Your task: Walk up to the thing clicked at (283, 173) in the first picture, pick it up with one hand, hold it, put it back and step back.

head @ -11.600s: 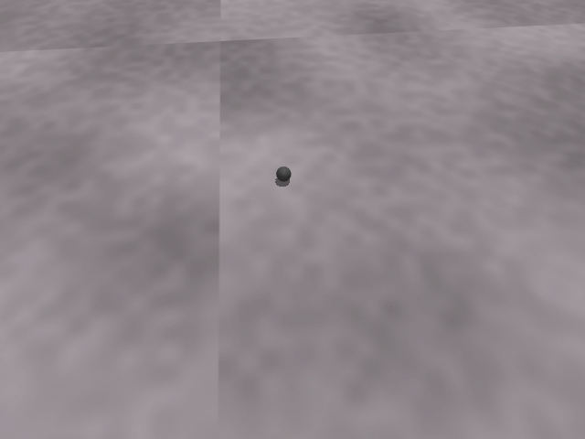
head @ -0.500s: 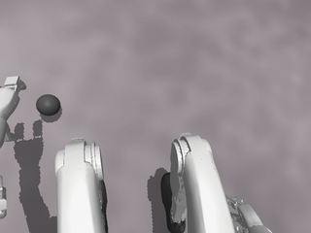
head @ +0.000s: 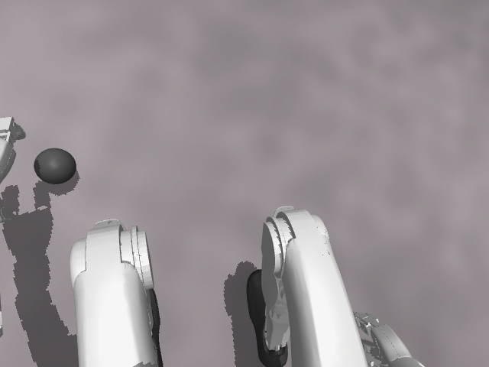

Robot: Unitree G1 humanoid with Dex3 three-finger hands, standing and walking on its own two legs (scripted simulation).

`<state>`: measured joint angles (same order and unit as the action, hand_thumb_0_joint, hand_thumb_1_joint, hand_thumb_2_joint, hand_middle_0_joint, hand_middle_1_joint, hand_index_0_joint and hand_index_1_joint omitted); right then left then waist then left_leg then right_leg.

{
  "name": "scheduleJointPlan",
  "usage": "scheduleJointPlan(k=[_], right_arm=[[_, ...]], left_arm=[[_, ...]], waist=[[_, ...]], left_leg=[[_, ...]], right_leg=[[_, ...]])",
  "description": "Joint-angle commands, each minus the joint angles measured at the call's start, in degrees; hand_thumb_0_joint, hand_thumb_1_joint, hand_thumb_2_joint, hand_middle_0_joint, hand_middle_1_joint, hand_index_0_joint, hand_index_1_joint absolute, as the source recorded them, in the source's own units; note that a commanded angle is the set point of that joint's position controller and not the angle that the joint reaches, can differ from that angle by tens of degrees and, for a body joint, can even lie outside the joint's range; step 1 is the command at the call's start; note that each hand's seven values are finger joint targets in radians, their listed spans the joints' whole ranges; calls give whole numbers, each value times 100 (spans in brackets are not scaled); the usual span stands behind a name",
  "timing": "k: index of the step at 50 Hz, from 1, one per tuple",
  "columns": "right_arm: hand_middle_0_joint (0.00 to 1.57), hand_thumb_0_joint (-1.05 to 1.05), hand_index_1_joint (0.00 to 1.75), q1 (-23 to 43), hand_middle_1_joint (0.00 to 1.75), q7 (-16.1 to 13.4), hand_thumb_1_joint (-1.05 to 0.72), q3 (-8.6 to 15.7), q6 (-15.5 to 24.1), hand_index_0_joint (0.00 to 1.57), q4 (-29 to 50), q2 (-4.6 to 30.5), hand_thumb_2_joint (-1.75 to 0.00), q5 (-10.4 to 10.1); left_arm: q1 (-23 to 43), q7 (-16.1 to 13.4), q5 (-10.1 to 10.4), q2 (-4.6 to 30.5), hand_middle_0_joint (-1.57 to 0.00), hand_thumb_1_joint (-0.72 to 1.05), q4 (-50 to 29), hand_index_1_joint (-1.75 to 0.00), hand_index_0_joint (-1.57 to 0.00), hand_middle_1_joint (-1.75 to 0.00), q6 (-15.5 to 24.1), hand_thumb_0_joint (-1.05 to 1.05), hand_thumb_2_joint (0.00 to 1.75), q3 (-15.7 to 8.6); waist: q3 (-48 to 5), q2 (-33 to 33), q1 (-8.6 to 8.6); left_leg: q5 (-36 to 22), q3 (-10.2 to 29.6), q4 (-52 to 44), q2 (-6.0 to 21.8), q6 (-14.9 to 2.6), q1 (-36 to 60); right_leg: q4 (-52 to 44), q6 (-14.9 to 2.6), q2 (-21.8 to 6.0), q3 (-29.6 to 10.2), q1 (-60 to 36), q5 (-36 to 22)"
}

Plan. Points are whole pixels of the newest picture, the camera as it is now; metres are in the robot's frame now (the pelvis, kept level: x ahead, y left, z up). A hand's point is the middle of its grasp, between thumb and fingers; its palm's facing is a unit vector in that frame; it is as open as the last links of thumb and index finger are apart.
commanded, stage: rise first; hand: left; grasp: from above
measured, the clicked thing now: (55, 166) +0.45 +0.33 -0.29
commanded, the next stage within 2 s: approach in 1.48 s
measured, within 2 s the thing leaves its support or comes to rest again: neither
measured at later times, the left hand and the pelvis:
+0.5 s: hand (4, 178) +0.40 +0.36 -0.18, palm faces -0.43 -0.11 -0.89, open 14.2 cm; pelvis +0.00 +0.00 -0.01, yaw -1 degrees
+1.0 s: hand out of the picture +0.41 +0.37 -0.18, palm faces -0.42 -0.11 -0.90, open 14.2 cm; pelvis +0.00 +0.00 -0.01, yaw -1 degrees
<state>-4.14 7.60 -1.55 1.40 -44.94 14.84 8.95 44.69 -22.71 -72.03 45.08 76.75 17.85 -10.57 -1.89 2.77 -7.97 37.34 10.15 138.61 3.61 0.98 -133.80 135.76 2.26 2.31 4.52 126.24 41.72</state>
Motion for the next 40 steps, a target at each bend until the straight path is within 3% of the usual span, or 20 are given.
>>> scheduleJointPlan(k=[1,5,8,10,14,16,18,27,28,29,32,38,40], right_arm=[[20,0,30,-970,30,-71,-90,425,62,20,108,1373,-90,43],[20,0,30,-971,30,-68,-90,395,46,20,101,1396,-90,65],[20,0,30,-908,30,-75,-90,370,60,20,93,1386,-90,85],[20,0,30,-934,30,-74,-90,365,67,20,83,1398,-90,75],[20,0,30,-946,30,-60,-90,342,81,20,87,1428,-90,111],[20,0,30,-927,30,-62,-90,330,83,20,72,1428,-90,96],[20,0,30,-966,30,-49,-90,294,95,20,70,1429,-90,149],[20,0,30,-947,30,-49,-91,247,116,20,74,1430,-90,149],[20,0,30,-988,30,-43,-90,237,118,20,73,1460,-90,190],[20,0,30,-944,30,-50,-90,232,124,20,72,1438,-90,161],[20,0,30,-975,30,-44,-90,184,106,20,97,1472,-90,206],[20,0,30,-1001,30,-32,-90,159,114,20,71,1486,-90,207],[20,0,30,-986,30,-32,-91,166,101,20,77,1477,-90,213]], left_arm=[[1404,-218,101,1670,-6,-55,-710,-103,-6,-103,48,0,100,-256],[1417,-255,51,1769,-7,-55,-615,-103,-7,-103,53,0,100,-299],[1484,-279,42,1670,-6,-55,-516,-103,-7,-104,52,0,100,-187],[1450,-312,23,1766,-7,-56,-530,-103,-6,-103,46,0,101,-280],[1602,-337,3,1692,-6,-56,-502,-103,-6,-103,44,0,101,-185],[1723,-378,27,1806,-7,-55,-581,-103,-7,-102,39,0,101,-269],[1674,-375,14,1790,-7,-56,-455,-103,-7,-103,27,0,101,-242],[1730,-367,-6,1990,-7,-57,-362,-104,-7,-104,-15,0,101,-288],[1756,-362,8,1947,-7,-56,-350,-104,-7,-103,-25,0,101,-300],[1678,-346,22,1917,-6,-56,-258,-104,-6,-104,-36,0,101,-250],[1819,-331,-2,2023,-7,-57,-318,-103,-6,-103,-19,0,102,-287],[1782,-274,25,2115,-7,-58,-237,-104,-6,-103,8,0,102,-316],[1740,-259,2,2238,-7,-58,-373,-104,-6,-103,25,0,102,-370]], waist=[[-3759,-1613,82],[-3740,-1609,59],[-3623,-1630,18],[-3610,-1698,56],[-3637,-1773,-55],[-3702,-1787,-7],[-3663,-1781,-90],[-3705,-1833,-24],[-3708,-1823,-108],[-3642,-1817,-48],[-3646,-1809,-147],[-3499,-1824,-135],[-3691,-1903,-55]], left_leg=[[-759,-670,-1268,-139,-208,3177],[-744,-692,-1213,-155,-217,3041],[-589,-679,-1218,-154,-210,2990],[-627,-674,-1240,-165,-193,3043],[-700,-636,-1209,-149,-184,3122],[-731,-651,-1195,-153,-186,3083],[-809,-645,-1132,-150,-195,3083],[-710,-651,-1094,-145,-195,2992],[-746,-633,-1099,-157,-191,3052],[-715,-621,-1121,-149,-184,3050],[-786,-617,-1048,-148,-199,2979],[-807,-614,-1020,-146,-194,2947],[-903,-624,-983,-137,-197,3013]], right_leg=[[-1461,-402,157,508,-1328,-1196],[-1462,-386,164,497,-1374,-1198],[-1473,-397,176,515,-1251,-1057],[-1408,-411,162,521,-1256,-1062],[-1360,-405,167,554,-1179,-1160],[-1349,-403,159,548,-1209,-1180],[-1337,-383,163,549,-1254,-1278],[-1324,-397,182,536,-1284,-1199],[-1285,-388,170,570,-1302,-1228],[-1256,-406,176,579,-1191,-1187],[-1280,-376,178,579,-1325,-1294],[-1246,-378,172,578,-1292,-1301],[-1250,-378,186,536,-1397,-1397]])
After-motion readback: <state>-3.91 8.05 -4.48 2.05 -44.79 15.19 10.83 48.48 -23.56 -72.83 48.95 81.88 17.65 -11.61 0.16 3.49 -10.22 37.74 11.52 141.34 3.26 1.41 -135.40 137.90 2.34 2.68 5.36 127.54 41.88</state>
